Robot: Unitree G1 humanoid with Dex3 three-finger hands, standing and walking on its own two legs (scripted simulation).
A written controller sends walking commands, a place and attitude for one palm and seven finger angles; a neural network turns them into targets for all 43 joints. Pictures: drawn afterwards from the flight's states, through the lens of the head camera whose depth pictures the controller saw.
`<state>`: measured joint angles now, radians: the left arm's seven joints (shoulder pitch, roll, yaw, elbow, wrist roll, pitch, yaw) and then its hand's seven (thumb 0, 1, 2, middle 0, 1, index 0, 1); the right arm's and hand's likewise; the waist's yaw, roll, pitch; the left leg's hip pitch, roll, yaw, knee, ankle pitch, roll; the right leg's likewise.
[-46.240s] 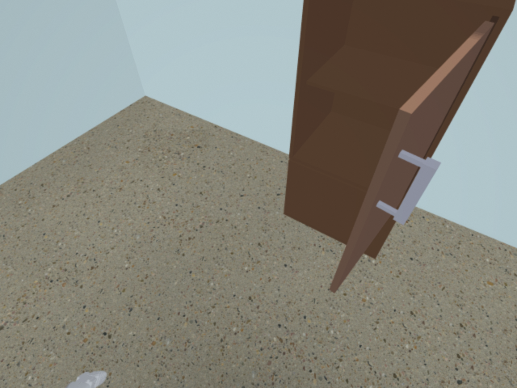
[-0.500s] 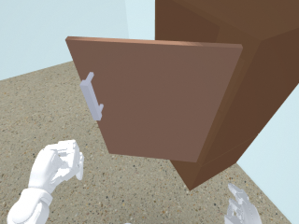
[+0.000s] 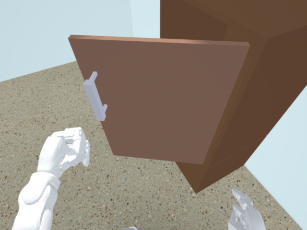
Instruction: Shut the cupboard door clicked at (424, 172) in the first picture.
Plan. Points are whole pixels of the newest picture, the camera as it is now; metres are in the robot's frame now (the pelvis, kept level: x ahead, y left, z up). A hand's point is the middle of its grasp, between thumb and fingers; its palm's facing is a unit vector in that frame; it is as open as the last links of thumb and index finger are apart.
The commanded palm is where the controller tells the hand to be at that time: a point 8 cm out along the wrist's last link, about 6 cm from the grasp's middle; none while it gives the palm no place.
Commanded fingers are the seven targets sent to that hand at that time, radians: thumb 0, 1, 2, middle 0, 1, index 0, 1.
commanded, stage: bring the fist close to the handle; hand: left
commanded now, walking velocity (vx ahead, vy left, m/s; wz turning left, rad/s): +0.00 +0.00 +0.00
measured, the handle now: (98, 97) +0.46 +0.21 +0.09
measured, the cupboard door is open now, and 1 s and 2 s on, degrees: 55 55 45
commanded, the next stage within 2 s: push the door shut along its arc in 1.12 s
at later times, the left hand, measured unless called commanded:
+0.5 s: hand (92, 129) +0.34 +0.19 +0.09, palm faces -0.06 -1.00 -0.01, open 3.1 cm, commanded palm +0.32 +0.24 +0.09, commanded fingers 0.00 0.90 0.90 -1.30 -1.50 -1.30 -1.50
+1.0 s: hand (97, 119) +0.37 +0.18 +0.09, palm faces -0.06 -1.00 -0.01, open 3.1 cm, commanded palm +0.34 +0.23 +0.09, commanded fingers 0.00 0.90 0.90 -1.30 -1.50 -1.30 -1.50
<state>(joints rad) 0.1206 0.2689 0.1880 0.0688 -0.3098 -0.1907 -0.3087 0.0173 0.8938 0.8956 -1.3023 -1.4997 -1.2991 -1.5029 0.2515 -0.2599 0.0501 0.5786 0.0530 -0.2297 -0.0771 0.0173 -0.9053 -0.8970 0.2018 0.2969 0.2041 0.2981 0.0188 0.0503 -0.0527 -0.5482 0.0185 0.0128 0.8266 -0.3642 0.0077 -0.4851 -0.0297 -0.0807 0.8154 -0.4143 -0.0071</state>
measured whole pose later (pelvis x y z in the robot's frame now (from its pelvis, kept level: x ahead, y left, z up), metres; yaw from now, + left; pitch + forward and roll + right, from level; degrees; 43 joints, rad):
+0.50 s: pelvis +0.00 +0.01 +0.00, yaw -1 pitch +6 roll -1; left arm -0.19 0.28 0.20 0.38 -0.27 -0.20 -0.28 0.02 0.89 0.90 -1.30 -1.50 -1.30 -1.50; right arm 0.25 -0.27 0.04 0.61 0.05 -0.18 -0.07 0.02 -0.91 -0.90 0.20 0.30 0.20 0.30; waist 0.00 0.03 -0.04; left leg -0.55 0.01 0.03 0.80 -0.35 0.02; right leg -0.50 -0.03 -0.06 0.79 -0.40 0.00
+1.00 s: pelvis +0.01 +0.01 +0.00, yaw -2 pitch +7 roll +0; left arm -0.29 0.28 0.23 0.51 -0.26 -0.25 -0.27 0.02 0.89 0.89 -1.30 -1.50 -1.30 -1.50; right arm 0.29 -0.28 0.02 0.61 0.06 -0.10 -0.05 0.02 -0.91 -0.90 0.20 0.30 0.20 0.30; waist -0.01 0.03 -0.05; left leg -0.56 0.02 0.05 0.79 -0.36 0.02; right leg -0.52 -0.03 -0.04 0.79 -0.40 0.00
